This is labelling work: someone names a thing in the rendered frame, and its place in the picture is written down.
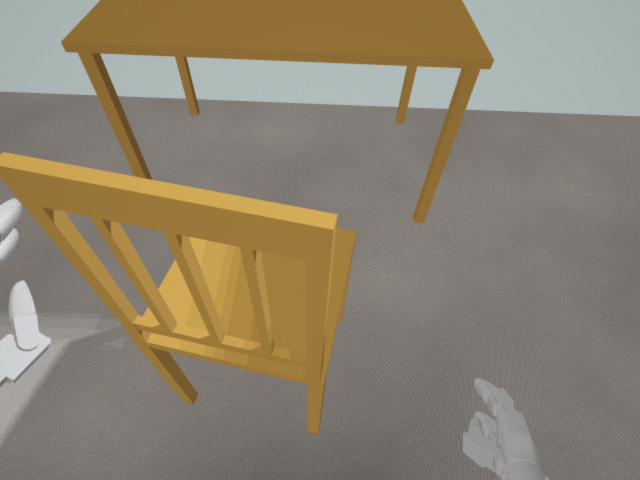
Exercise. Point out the robot right hand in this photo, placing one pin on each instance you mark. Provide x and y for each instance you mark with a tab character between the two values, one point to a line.
507	439

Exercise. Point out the robot right forearm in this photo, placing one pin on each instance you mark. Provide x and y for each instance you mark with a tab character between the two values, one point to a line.
522	470

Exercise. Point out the chair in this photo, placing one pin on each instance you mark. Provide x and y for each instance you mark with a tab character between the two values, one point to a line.
255	285

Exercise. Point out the table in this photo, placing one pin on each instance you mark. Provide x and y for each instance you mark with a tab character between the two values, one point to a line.
425	33

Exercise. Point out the robot left hand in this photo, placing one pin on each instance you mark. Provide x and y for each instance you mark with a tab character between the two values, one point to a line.
18	353

